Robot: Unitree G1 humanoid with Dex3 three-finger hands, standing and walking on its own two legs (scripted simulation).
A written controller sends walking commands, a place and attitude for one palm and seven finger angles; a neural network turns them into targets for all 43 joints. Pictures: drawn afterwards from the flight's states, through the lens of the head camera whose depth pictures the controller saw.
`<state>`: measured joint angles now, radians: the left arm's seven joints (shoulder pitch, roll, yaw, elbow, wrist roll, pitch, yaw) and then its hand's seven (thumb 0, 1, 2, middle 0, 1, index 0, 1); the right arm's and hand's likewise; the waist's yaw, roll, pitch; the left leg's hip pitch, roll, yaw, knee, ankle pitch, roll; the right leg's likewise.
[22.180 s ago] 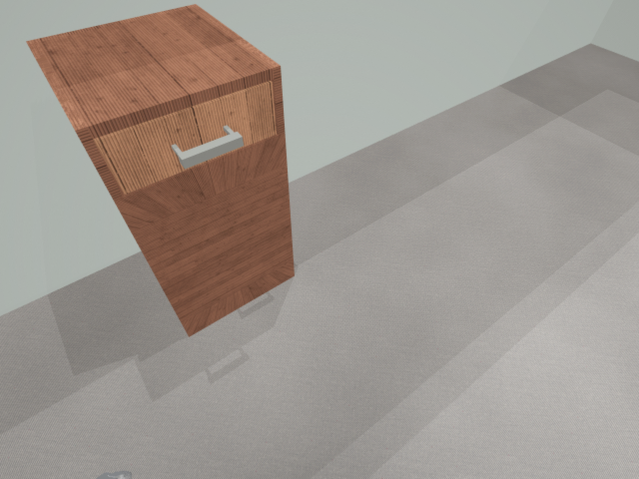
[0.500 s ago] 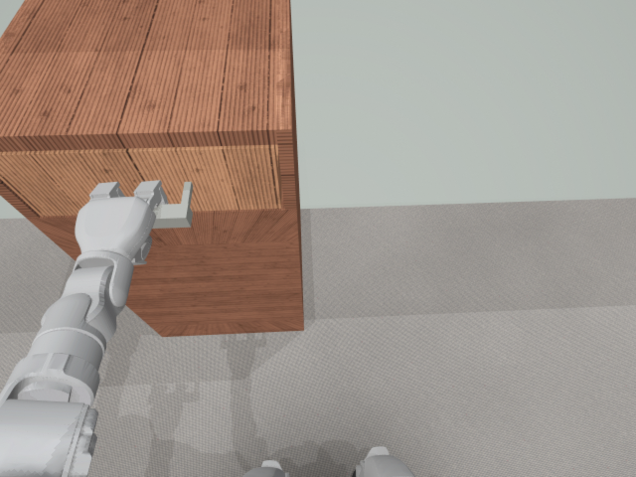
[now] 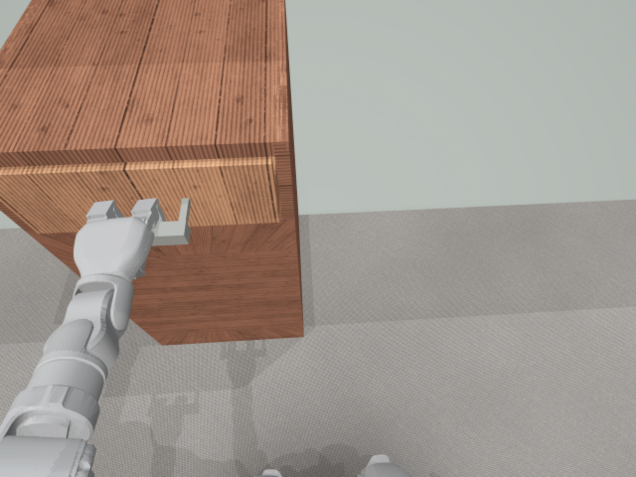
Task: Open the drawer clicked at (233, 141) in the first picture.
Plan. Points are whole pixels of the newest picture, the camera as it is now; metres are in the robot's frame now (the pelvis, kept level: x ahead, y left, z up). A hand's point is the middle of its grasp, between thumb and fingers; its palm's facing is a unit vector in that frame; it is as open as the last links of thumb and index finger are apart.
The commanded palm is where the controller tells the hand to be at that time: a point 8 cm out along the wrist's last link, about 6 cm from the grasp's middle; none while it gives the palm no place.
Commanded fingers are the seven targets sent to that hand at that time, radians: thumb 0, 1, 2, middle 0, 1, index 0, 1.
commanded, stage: pull the drawer open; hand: left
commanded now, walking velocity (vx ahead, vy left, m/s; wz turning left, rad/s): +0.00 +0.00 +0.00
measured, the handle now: (139, 221) +0.45 +0.27 +0.00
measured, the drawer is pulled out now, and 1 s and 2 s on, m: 0.01 0.16 0.30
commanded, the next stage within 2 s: open the thumb to release the handle in 1.66 s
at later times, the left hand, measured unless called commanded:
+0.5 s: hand (128, 298) +0.34 +0.26 -0.02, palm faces -0.03 -0.03 -1.00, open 5.8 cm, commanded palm +0.32 +0.25 +0.03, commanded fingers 0.00 0.90 0.90 -0.40 -1.35 -0.40 -1.35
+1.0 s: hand (113, 379) +0.24 +0.25 -0.02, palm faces -0.01 -0.06 -1.00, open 5.9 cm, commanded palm +0.21 +0.25 +0.03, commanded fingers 0.00 0.90 0.90 -0.40 -1.35 -0.40 -1.35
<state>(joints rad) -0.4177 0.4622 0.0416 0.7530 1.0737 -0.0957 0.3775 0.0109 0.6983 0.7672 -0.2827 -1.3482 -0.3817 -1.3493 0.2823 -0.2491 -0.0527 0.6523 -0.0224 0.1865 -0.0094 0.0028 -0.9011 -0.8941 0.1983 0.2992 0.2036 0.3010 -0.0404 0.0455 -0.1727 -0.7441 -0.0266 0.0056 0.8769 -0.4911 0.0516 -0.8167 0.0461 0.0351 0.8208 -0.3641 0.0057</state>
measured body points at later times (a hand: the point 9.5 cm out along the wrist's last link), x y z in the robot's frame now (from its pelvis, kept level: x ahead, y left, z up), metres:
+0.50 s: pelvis +0.00 +0.00 +0.00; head +0.08 -0.01 +0.44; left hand +0.34 +0.26 +0.04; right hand +0.15 -0.25 -0.13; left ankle -0.05 +0.08 -0.69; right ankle +0.01 -0.13 -0.69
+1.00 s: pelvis +0.00 -0.01 +0.00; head +0.07 -0.02 +0.45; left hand +0.23 +0.25 +0.04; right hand +0.15 -0.27 -0.11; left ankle -0.05 +0.08 -0.69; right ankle +0.01 -0.13 -0.69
